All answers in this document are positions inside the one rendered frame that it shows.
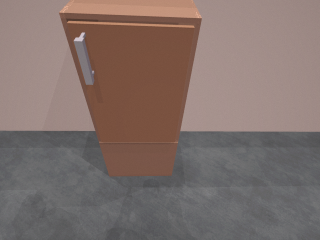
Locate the handle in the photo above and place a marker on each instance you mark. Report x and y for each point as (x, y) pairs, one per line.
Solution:
(84, 60)

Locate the cupboard door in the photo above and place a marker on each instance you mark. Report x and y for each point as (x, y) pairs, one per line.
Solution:
(140, 72)

